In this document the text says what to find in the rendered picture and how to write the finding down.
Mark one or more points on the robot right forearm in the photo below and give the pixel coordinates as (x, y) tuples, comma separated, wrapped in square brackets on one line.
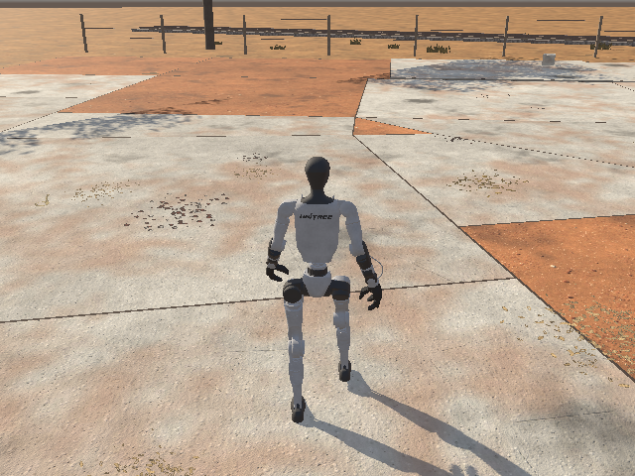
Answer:
[(366, 267)]

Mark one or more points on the robot left hand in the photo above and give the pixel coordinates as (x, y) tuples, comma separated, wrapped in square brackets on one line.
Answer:
[(272, 276)]

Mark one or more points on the right robot upper arm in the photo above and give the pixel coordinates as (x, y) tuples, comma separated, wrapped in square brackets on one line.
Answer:
[(349, 210)]

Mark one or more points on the left robot upper arm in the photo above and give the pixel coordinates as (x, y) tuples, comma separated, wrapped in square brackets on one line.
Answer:
[(285, 210)]

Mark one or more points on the left robot foot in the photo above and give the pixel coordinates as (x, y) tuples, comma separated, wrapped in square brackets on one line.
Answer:
[(298, 414)]

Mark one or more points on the robot right thigh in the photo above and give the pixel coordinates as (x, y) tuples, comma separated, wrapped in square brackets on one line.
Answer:
[(340, 291)]

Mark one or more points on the robot right hand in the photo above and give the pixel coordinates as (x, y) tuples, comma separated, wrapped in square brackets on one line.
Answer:
[(377, 295)]

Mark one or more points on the robot left forearm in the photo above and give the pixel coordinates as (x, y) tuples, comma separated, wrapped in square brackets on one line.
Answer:
[(272, 257)]

